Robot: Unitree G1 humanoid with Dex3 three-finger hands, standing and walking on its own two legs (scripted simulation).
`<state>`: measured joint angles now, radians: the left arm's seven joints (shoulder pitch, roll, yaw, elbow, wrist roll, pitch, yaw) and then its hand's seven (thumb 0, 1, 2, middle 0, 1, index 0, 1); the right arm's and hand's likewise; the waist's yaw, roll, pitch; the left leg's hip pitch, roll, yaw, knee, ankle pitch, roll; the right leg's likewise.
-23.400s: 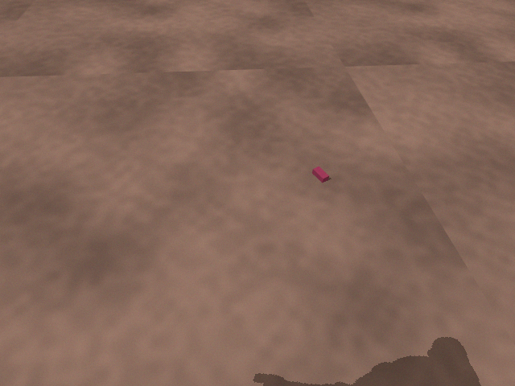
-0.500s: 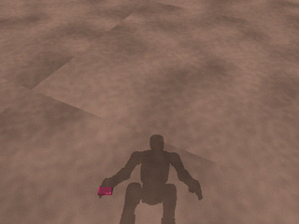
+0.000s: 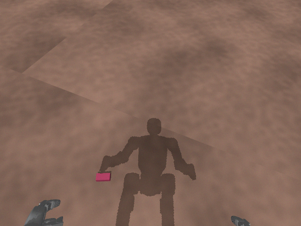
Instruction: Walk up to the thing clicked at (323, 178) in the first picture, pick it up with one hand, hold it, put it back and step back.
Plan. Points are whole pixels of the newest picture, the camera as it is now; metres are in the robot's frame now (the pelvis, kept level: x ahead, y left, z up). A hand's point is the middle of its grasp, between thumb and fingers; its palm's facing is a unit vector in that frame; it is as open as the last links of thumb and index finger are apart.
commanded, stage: rise first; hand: left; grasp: from above
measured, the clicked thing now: (103, 177) +0.47 +0.26 -0.75
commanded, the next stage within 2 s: none
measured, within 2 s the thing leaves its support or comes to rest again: neither
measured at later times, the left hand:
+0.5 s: hand out of the picture +0.15 +0.26 -0.21, palm faces -0.13 -0.89 -0.45, open 12.9 cm
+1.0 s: hand out of the picture +0.14 +0.28 -0.27, palm faces -0.27 -0.79 -0.55, open 12.7 cm
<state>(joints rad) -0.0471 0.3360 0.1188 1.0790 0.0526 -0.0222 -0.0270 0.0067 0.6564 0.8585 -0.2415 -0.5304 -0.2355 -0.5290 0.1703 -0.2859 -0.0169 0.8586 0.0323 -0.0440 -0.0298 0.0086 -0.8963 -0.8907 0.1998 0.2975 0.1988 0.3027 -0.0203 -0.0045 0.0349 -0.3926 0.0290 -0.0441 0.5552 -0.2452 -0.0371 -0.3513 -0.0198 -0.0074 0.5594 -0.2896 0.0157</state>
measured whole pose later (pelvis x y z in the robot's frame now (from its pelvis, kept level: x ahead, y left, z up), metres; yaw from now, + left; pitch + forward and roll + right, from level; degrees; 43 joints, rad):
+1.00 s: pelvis -0.01 +0.02 -0.13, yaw -1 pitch +23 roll -3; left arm 0.24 0.35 0.11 0.40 0.35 0.21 0.04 0.00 -0.32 0.74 -0.39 -0.76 -0.37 -0.77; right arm 0.16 -0.24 -0.03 0.53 0.00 -0.16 -0.01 0.01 -0.96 -0.91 0.20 0.30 0.20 0.30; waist -0.03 0.01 -0.16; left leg -1.20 0.03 -0.07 1.39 -0.59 -0.02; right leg -1.13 -0.01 0.00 1.35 -0.62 0.04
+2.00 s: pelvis -0.09 +0.03 -0.42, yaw -8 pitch +32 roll -8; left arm -0.77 0.73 0.13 1.27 1.25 -0.29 0.34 0.00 -0.09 0.67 -0.47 -0.59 -0.46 -0.59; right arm 0.10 -0.26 -0.01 0.77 -0.10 -0.02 0.11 0.01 -0.89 -0.89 0.20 0.30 0.20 0.30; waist -0.13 -0.02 -0.08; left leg -2.26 0.00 -0.16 2.34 -0.65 -0.03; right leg -2.15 0.05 -0.02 2.28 -0.71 0.05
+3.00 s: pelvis -0.07 +0.02 -0.45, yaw -11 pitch +33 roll -10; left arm -0.91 0.85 0.20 1.47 1.27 -0.27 0.42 0.00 -0.19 0.74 -0.39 -0.70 -0.39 -0.70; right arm 0.09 -0.27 0.08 0.75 -0.18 -0.03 0.15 0.00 -0.90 -0.89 0.20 0.30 0.20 0.30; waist -0.21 -0.05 -0.01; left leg -2.35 0.00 -0.21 2.47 -0.70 -0.05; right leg -2.24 0.07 -0.05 2.38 -0.73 0.07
